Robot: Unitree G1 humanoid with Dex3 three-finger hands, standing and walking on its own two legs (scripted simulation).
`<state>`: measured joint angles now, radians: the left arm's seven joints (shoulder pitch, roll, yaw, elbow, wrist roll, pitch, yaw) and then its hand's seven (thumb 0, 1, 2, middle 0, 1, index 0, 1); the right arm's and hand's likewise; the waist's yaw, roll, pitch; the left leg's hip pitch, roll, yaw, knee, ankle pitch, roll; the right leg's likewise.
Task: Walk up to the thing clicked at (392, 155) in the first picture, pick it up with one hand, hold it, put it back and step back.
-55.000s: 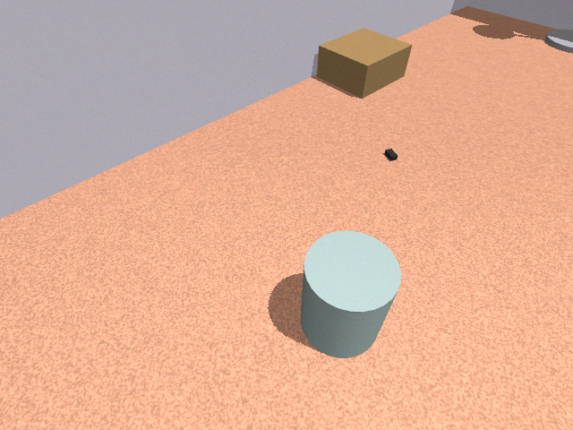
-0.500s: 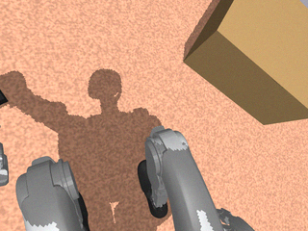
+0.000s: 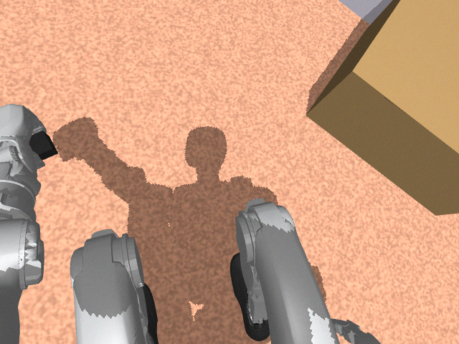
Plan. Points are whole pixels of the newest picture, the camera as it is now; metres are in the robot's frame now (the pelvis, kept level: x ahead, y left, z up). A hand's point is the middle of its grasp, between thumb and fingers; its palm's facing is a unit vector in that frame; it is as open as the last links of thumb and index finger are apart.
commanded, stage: lift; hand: left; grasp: from above
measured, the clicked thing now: (31, 150) +0.49 +0.30 -0.18
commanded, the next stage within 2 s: hold in 1.54 s
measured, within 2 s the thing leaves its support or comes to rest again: neither
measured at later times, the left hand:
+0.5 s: hand out of the picture +0.39 +0.29 +0.03, palm faces -0.39 -0.18 -0.90, open 6.9 cm
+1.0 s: hand out of the picture +0.35 +0.26 +0.23, palm faces -0.42 -0.20 -0.88, open 6.8 cm
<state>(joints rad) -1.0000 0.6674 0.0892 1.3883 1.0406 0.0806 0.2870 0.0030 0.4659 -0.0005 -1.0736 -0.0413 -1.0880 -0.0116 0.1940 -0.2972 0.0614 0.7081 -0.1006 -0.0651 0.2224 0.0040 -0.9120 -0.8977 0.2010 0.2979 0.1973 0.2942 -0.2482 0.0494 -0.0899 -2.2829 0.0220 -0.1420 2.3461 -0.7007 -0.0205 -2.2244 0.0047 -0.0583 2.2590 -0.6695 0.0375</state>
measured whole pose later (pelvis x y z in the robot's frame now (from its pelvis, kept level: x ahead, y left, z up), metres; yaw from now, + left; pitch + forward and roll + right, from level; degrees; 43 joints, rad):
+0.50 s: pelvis -0.01 +0.00 +0.13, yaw +4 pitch +32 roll -5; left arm -0.62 0.51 -0.04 0.88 0.95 0.14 0.12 0.01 0.51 0.00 -1.00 -0.11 -1.02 -0.08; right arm 0.16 -0.27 -0.03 0.66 0.00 0.04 0.04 0.01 -0.90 -0.89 0.20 0.30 0.20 0.29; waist -0.12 0.06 -0.20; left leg -1.87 0.02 -0.08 1.94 -0.64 -0.01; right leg -1.82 -0.02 -0.03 1.88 -0.62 0.03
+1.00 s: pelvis +0.03 +0.00 +0.31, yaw +6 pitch +18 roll -2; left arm -0.39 0.37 -0.18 0.82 0.89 0.24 0.14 0.01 0.50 0.00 -1.01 -0.10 -1.03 -0.06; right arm 0.22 -0.24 -0.02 0.74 0.05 -0.05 -0.06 0.01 -0.89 -0.89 0.20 0.30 0.20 0.29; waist -0.08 0.05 -0.16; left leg -1.07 0.05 -0.03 1.26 -0.51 -0.02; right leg -1.05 -0.01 -0.02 1.22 -0.50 0.01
